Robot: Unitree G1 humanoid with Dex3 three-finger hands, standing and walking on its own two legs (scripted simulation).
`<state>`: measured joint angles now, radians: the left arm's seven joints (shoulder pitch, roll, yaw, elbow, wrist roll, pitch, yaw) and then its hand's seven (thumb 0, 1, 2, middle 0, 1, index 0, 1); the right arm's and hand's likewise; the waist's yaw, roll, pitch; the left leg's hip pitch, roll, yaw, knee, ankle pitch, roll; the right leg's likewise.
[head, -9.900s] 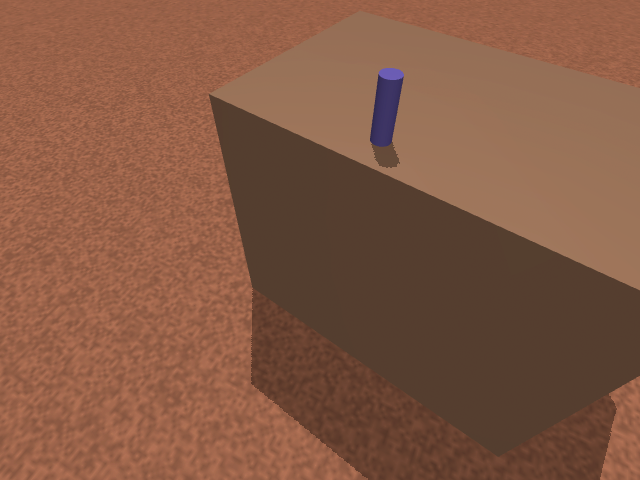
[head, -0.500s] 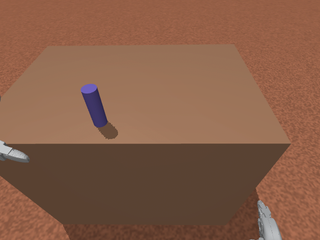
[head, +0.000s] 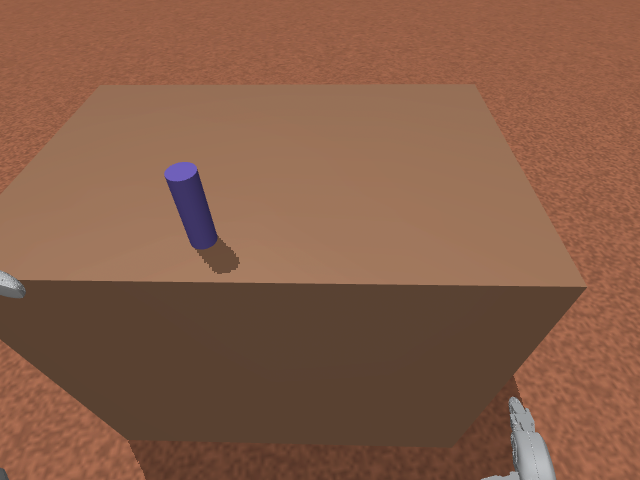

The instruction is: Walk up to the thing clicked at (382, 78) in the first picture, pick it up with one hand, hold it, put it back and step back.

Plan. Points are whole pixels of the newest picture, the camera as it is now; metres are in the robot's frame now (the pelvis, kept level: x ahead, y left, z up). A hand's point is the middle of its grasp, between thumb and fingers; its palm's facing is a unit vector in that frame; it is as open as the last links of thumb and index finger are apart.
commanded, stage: go down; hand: left
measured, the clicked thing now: (193, 208) +0.46 +0.20 +0.09
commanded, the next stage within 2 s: approach in 1.78 s
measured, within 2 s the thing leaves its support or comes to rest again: neither
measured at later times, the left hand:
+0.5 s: hand out of the picture +0.36 +0.36 +0.20, palm faces +0.15 -0.99 -0.01, open 17.7 cm
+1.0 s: hand out of the picture +0.38 +0.37 +0.21, palm faces +0.17 -0.99 -0.01, open 17.7 cm
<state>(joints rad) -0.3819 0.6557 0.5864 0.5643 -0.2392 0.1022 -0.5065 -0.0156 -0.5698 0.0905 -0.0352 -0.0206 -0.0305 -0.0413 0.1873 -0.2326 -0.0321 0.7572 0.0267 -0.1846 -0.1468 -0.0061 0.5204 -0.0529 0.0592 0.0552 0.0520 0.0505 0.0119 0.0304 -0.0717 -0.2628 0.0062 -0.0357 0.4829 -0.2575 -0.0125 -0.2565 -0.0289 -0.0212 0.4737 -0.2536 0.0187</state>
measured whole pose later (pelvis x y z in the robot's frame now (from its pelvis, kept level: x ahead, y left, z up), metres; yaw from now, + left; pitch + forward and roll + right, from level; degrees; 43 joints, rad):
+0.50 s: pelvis +0.00 +0.00 +0.00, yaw -1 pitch +5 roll -1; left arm -0.58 0.79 0.59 0.87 -0.20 0.11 -0.59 -0.02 -0.59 0.08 -0.03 -0.02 -0.03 -0.04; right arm 0.20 -0.24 0.02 0.74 0.02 -0.21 -0.19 -0.01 0.53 -0.05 0.06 0.06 0.05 0.05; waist -0.02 0.01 -0.10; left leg -0.32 0.01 -0.03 0.49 -0.26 -0.01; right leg -0.31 -0.02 -0.01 0.46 -0.24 0.02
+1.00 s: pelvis +0.01 +0.01 +0.00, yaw -1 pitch +7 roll -1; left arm -0.65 0.86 0.60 0.96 -0.18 0.08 -0.59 -0.02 -0.59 0.08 -0.03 -0.03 -0.03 -0.05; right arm 0.19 -0.24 0.02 0.75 0.01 -0.22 -0.19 -0.01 0.52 -0.05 0.06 0.06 0.05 0.05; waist -0.04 0.01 -0.11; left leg -0.36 0.02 -0.03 0.52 -0.28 -0.01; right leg -0.34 -0.02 -0.01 0.47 -0.25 0.02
